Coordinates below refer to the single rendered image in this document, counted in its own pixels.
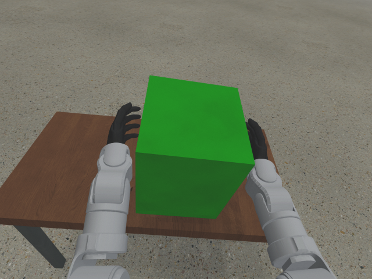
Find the right robot hand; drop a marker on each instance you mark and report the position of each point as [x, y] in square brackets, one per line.
[257, 140]

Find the robot right forearm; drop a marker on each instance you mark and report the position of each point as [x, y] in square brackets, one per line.
[289, 248]

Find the table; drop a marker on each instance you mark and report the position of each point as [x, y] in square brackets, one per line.
[50, 187]

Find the robot left forearm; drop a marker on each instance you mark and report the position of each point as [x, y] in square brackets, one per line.
[104, 233]

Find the carton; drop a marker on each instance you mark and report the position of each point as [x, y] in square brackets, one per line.
[193, 149]

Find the left robot hand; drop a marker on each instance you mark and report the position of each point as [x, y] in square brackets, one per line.
[118, 128]

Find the robot left upper arm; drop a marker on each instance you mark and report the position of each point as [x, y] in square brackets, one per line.
[100, 272]

